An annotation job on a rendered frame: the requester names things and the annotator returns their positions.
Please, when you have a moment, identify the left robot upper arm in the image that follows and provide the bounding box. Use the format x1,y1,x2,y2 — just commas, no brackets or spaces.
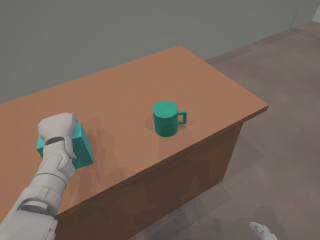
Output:
0,209,58,240

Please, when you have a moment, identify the right robot hand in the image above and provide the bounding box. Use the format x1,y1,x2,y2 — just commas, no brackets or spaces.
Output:
249,221,278,240

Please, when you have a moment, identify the sponge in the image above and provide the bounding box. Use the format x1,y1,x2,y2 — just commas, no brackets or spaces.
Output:
36,122,94,169

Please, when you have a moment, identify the table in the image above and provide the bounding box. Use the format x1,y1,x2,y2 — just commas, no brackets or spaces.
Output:
0,45,269,240

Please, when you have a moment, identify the left robot hand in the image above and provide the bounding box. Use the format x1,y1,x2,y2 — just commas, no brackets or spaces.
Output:
37,112,79,161

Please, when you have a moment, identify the left robot forearm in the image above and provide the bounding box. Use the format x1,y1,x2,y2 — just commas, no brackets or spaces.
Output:
0,134,75,235

